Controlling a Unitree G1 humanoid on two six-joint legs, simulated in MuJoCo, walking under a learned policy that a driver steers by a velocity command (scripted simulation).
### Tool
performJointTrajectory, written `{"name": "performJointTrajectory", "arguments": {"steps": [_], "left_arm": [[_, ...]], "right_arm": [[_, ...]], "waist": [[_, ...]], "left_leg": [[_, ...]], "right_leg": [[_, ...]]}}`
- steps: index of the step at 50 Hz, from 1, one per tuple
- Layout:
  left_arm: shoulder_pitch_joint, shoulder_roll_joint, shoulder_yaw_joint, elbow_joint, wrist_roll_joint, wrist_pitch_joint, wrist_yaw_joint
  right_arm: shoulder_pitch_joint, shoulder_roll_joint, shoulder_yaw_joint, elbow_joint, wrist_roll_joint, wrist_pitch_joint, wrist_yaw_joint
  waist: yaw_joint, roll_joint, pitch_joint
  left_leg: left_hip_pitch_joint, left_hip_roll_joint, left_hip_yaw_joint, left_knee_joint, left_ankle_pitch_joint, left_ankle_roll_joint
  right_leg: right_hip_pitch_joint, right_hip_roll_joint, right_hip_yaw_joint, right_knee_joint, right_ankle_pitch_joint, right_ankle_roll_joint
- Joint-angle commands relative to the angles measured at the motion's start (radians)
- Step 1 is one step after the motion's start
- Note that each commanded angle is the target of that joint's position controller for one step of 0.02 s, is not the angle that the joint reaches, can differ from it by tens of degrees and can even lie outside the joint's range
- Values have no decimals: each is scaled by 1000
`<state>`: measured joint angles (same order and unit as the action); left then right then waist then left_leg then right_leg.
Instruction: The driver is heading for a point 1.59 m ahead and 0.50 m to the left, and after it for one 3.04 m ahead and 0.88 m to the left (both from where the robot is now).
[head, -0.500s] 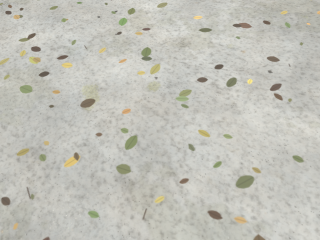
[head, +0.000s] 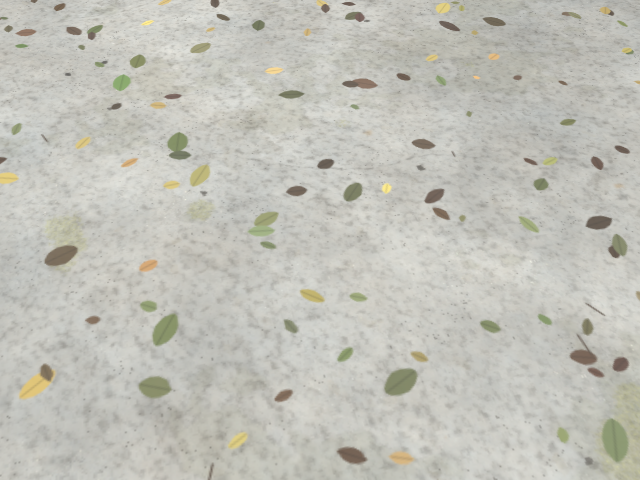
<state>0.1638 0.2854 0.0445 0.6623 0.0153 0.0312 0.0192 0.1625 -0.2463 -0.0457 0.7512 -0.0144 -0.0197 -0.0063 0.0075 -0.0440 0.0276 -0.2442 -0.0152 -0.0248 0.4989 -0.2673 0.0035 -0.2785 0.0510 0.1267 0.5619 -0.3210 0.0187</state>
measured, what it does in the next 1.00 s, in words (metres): walks ahead, turning left: left foot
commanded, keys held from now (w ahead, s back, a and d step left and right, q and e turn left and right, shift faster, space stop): q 0.38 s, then w+q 0.52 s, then w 0.10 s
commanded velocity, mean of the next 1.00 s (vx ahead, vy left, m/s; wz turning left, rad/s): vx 0.20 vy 0.00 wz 0.41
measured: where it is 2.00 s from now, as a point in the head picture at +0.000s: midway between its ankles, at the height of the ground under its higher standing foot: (153, 416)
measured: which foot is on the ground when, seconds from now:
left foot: down 0.00-0.28, up 0.30-0.50, down 0.52-1.00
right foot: down 0.00-0.52, up 0.54-1.00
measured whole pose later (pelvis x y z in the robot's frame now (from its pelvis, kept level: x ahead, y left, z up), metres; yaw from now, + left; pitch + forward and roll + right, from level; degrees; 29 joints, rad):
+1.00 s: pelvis +0.18 +0.10 -0.01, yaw +30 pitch +3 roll -2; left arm -0.03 0.27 0.05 0.63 -0.01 -0.12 -0.04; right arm 0.49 -0.29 -0.06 0.77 0.03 -0.02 -0.04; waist -0.10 -0.02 0.02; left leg 0.06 -0.05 -0.24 0.38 -0.47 0.07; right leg -0.49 0.04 0.02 0.46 -0.02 0.00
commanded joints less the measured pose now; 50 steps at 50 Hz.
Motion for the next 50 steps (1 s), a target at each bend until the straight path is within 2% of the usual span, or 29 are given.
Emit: {"name": "performJointTrajectory", "arguments": {"steps": [1,2,3,4,7,11,13,14,16,17,19,21,23,24,25,26,27,28,29,30,31,32,33,36,38,44,48,49,50], "left_arm": [[4,67,23,-52,7,-4,-3],[-3,73,21,-49,8,-2,-5],[11,102,32,-32,7,-3,-6],[11,90,32,-34,7,-7,-7],[7,119,47,-34,6,-16,9],[45,117,62,-37,-3,-17,24],[66,130,71,-43,-3,-13,28],[76,145,76,-46,-1,-12,29],[35,143,72,-69,0,-22,35],[35,144,69,-75,1,-30,37],[-12,174,78,-73,-12,-37,35],[-12,200,88,-67,-21,-30,31],[-13,193,85,-62,-34,-29,19],[-25,180,80,-59,-41,-31,13],[-4,142,69,-50,-36,-35,7],[-7,78,51,-54,-20,-42,-3],[-67,28,32,-138,4,-61,-8],[-124,93,46,-160,-40,-91,-10],[-139,142,60,-152,-67,-106,-15],[-111,152,65,-125,-50,-114,-13],[-95,145,66,-103,-22,-119,-9],[-84,140,68,-95,-8,-123,-12],[-85,127,65,-87,-5,-127,-17],[-128,88,53,-79,-6,-130,-23],[-181,64,43,-85,-12,-133,-29],[-339,60,31,-124,-28,-152,-60],[-261,98,47,-102,-30,-169,-66],[-185,124,60,-83,-27,-171,-59],[-62,156,76,-56,-23,-172,-50]], "right_arm": [[-63,-125,-17,-64,4,-21,0],[-33,-110,-10,-56,-1,-24,7],[-20,-123,-11,-57,4,-25,13],[-39,-141,-12,-55,7,-25,16],[-67,-184,-26,-83,27,-14,10],[-66,-180,-35,-113,37,6,1],[-60,-159,-34,-127,37,14,1],[-51,-149,-34,-133,36,19,3],[-29,-155,-44,-138,31,30,10],[-47,-167,-52,-150,32,36,14],[-44,-139,-46,-157,38,50,20],[-41,-124,-36,-160,43,55,30],[7,-136,-42,-150,50,56,42],[74,-137,-48,-124,50,54,43],[160,-150,-59,-83,47,50,39],[261,-198,-78,-58,48,40,31],[279,-351,-96,-109,35,11,27],[260,-308,-84,-130,8,-21,37],[215,-250,-64,-128,8,-38,34],[179,-214,-52,-132,19,-43,27],[149,-204,-45,-137,22,-40,18],[143,-201,-41,-139,18,-38,8],[157,-198,-40,-138,14,-38,0],[225,-191,-40,-111,23,-41,-16],[258,-192,-42,-90,29,-37,-22],[331,-200,-50,-40,48,-18,-30],[299,-207,-57,-32,42,-8,-36],[287,-202,-56,-34,38,-8,-34],[270,-186,-49,-41,33,-10,-29]], "waist": [[27,183,-99],[9,151,-92],[-8,80,-71],[11,92,-57],[8,82,-41],[8,39,-61],[10,-24,-64],[10,-75,-66],[2,-163,-73],[13,-118,-60],[-9,-54,-46],[7,-80,-73],[-9,-103,-72],[-43,-91,-73],[-65,-40,-83],[-97,137,-73],[-79,393,-54],[-113,267,-57],[-78,194,32],[-50,140,63],[-37,125,68],[-26,142,59],[-28,147,47],[-47,117,21],[-66,130,24],[-116,160,53],[-68,208,24],[-27,220,-23],[40,209,-118]], "left_leg": [[38,170,-182,-113,278,92],[-8,135,-157,-109,207,59],[-16,99,-122,-116,133,38],[-20,92,-120,-100,113,29],[-44,91,-159,-58,195,61],[-96,62,-183,26,207,73],[-160,17,-139,120,154,43],[-200,-8,-97,196,107,20],[-261,-2,-25,431,-277,-11],[-306,26,-34,547,-364,-20],[-304,75,-31,497,-309,-29],[-201,69,36,390,-205,-22],[-65,33,97,246,-143,3],[42,0,136,137,-76,20],[169,-41,150,75,-77,36],[301,44,-35,-35,-143,91],[367,335,-660,-201,-227,281],[302,418,-837,-345,-419,387],[247,396,-770,-356,-487,350],[213,345,-654,-330,-426,298],[185,292,-551,-316,-312,259],[159,244,-469,-323,-216,236],[156,215,-416,-329,-119,227],[195,181,-317,-315,102,212],[193,162,-285,-301,158,198],[210,180,-342,-240,216,198],[227,207,-356,-174,419,166],[231,184,-333,-93,607,150],[195,133,-286,63,721,120]], "right_leg": [[112,-62,19,-108,169,10],[166,-71,26,-112,231,-3],[142,-61,15,-87,202,-25],[137,-60,7,-93,185,-35],[118,-57,-19,-70,208,-33],[122,-76,-31,-56,203,-52],[142,-146,32,-104,207,-102],[157,-226,106,-144,253,-152],[152,-406,234,-184,441,-274],[151,-448,249,-190,527,-307],[142,-403,137,-173,540,-257],[97,-349,37,-211,321,-216],[20,-308,-30,-223,14,-187],[-37,-287,-69,-181,-106,-164],[-112,-251,-122,-78,-184,-136],[-267,-183,-227,222,-226,-69],[-604,-27,-192,565,-363,4],[-677,-47,-35,655,-331,-13],[-687,-88,-17,650,-219,-35],[-660,-116,-25,613,-107,-39],[-616,-131,-29,552,-13,-30],[-552,-133,-35,502,67,-18],[-518,-117,-53,472,138,-4],[-490,-85,-72,313,259,26],[-457,-64,-74,187,315,39],[-392,-31,-72,-19,330,37],[-210,-21,-97,-74,284,-13],[-94,0,-126,-97,268,-42],[101,-18,-128,-120,304,-84]]}}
